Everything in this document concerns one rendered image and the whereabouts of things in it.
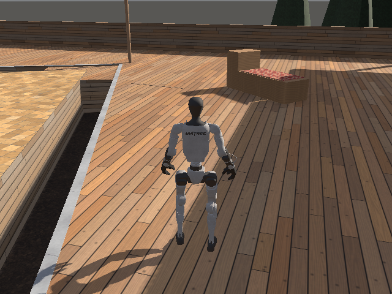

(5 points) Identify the robot left hand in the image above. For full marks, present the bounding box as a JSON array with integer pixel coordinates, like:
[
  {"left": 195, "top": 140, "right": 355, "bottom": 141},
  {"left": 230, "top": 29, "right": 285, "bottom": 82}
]
[{"left": 161, "top": 164, "right": 175, "bottom": 175}]

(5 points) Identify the right robot upper arm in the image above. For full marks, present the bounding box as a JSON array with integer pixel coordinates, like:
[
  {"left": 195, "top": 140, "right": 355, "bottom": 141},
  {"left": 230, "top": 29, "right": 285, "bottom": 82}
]
[{"left": 209, "top": 123, "right": 227, "bottom": 157}]

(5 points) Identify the robot left shin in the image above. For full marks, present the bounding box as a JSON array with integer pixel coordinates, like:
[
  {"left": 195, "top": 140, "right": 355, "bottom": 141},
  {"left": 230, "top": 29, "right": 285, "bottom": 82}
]
[{"left": 176, "top": 195, "right": 184, "bottom": 237}]

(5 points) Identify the right robot forearm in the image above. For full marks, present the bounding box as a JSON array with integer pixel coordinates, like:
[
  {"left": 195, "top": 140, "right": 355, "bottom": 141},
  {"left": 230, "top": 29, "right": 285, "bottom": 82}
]
[{"left": 221, "top": 147, "right": 235, "bottom": 170}]

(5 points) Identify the robot shin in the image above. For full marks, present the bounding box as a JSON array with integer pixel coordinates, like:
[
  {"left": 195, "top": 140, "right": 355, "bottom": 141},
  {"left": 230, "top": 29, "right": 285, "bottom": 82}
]
[
  {"left": 176, "top": 195, "right": 184, "bottom": 237},
  {"left": 207, "top": 203, "right": 217, "bottom": 244}
]

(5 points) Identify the left robot forearm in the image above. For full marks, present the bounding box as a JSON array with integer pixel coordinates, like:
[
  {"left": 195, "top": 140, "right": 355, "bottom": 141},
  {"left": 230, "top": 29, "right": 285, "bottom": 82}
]
[{"left": 162, "top": 148, "right": 173, "bottom": 167}]

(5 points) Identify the robot right shin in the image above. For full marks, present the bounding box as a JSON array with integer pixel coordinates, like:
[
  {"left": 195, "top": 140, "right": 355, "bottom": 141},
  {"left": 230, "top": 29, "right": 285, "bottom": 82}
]
[{"left": 207, "top": 203, "right": 217, "bottom": 244}]

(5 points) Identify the robot right hand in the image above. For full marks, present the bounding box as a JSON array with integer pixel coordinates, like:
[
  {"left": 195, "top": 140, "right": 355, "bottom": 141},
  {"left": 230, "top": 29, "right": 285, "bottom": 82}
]
[{"left": 222, "top": 166, "right": 236, "bottom": 180}]

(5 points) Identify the left robot upper arm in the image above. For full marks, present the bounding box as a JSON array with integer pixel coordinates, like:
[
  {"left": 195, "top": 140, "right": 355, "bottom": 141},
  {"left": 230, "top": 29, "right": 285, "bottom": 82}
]
[{"left": 167, "top": 123, "right": 183, "bottom": 156}]

